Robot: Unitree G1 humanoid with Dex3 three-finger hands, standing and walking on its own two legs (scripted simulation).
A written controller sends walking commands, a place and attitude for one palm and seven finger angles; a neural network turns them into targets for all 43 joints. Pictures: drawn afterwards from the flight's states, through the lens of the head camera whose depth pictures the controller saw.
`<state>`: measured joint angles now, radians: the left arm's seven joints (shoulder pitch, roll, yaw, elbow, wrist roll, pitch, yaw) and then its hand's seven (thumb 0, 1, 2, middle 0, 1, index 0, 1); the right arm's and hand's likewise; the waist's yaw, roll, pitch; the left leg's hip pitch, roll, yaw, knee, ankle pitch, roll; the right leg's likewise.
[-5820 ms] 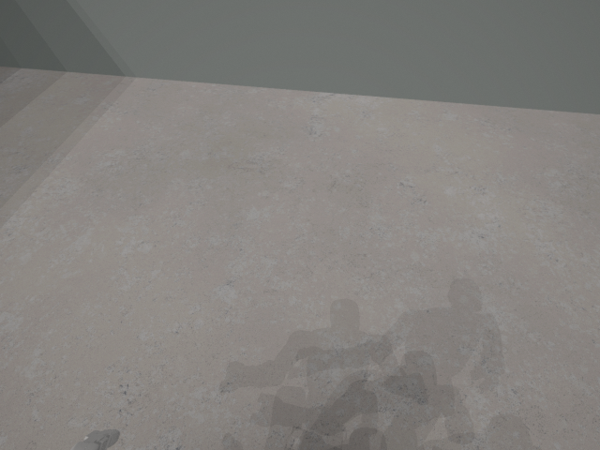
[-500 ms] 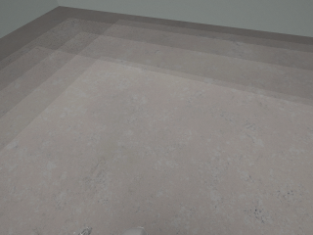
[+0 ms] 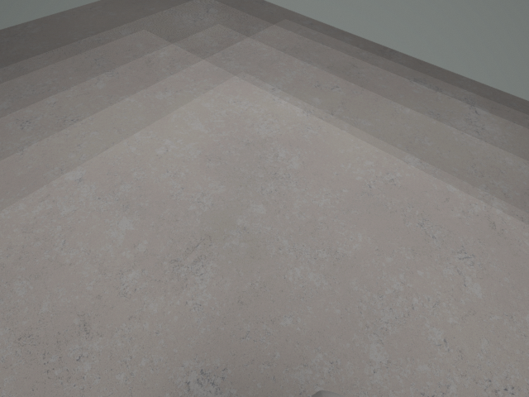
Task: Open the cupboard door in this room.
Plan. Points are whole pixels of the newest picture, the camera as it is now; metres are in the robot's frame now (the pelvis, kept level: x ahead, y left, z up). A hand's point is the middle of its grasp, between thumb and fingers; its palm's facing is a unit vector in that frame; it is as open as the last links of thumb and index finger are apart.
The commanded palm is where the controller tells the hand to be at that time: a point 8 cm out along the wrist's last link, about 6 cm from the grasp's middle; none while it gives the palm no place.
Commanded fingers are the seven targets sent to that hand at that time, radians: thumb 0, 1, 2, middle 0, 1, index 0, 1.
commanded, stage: turn or walk to find it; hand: left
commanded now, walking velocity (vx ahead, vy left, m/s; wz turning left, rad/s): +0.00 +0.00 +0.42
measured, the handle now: out of the picture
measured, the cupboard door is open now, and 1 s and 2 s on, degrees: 0 0 0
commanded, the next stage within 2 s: none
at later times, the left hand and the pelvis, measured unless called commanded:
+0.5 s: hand out of the picture +0.00 +0.15 -0.15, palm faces +0.25 -0.93 -0.26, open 7.4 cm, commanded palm none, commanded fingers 0.00 0.90 0.90 -0.20 -0.30 -0.20 -0.30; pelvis -0.03 -0.04 +0.00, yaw +14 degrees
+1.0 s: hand out of the picture -0.09 +0.23 -0.16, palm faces +0.45 -0.86 -0.25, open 7.4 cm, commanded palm none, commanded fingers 0.00 0.90 0.90 -0.20 -0.30 -0.20 -0.30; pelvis -0.07 +0.01 +0.01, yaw +25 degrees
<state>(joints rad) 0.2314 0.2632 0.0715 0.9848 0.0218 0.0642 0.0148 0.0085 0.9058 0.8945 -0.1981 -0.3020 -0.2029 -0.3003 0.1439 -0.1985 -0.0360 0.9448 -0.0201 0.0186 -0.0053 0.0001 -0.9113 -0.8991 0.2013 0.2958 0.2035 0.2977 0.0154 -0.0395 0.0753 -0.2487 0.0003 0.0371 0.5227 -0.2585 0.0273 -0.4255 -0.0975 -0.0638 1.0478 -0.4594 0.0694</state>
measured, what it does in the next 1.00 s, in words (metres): steps on the spot, turning left: right foot, then left foot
